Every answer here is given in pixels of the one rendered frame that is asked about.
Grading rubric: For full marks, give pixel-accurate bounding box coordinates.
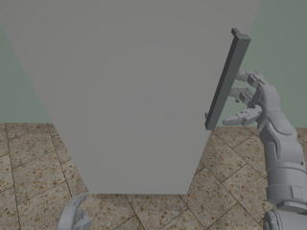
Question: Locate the left robot hand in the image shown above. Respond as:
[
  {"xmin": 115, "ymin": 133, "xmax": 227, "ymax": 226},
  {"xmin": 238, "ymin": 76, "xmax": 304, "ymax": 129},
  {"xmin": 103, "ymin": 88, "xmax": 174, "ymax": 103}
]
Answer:
[{"xmin": 55, "ymin": 192, "xmax": 92, "ymax": 230}]

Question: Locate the right robot hand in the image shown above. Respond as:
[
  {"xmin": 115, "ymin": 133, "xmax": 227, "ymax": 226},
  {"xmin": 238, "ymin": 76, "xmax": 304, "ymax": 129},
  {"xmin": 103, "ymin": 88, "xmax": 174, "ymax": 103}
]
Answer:
[{"xmin": 223, "ymin": 70, "xmax": 281, "ymax": 127}]

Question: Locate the handle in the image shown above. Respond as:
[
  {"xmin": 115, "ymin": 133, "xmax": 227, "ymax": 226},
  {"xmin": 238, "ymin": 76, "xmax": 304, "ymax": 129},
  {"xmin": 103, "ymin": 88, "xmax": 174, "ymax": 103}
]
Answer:
[{"xmin": 204, "ymin": 28, "xmax": 251, "ymax": 130}]

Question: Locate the robot right upper arm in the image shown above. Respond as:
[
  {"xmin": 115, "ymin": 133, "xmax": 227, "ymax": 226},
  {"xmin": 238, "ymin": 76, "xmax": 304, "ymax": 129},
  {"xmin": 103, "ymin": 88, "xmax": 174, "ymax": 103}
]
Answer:
[{"xmin": 263, "ymin": 209, "xmax": 307, "ymax": 230}]

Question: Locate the robot right forearm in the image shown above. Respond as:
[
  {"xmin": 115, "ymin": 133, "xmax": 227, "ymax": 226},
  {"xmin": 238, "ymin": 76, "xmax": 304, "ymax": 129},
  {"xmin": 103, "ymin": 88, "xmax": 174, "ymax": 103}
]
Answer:
[{"xmin": 257, "ymin": 112, "xmax": 307, "ymax": 216}]

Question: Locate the fridge door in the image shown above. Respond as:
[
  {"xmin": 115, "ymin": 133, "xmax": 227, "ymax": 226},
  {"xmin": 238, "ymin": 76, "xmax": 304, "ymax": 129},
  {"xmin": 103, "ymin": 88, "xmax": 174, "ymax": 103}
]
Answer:
[{"xmin": 0, "ymin": 0, "xmax": 262, "ymax": 195}]

